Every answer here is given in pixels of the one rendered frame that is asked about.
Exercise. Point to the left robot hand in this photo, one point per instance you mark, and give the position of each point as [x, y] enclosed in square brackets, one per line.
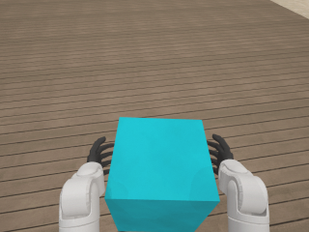
[96, 155]

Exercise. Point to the robot left forearm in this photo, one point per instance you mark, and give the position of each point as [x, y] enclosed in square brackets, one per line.
[79, 209]

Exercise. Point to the robot right forearm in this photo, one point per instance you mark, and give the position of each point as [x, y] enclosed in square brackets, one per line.
[247, 198]

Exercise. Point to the carton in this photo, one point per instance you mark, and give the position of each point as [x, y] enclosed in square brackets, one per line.
[161, 177]

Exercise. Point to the right robot hand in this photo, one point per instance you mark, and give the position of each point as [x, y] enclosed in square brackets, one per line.
[224, 152]

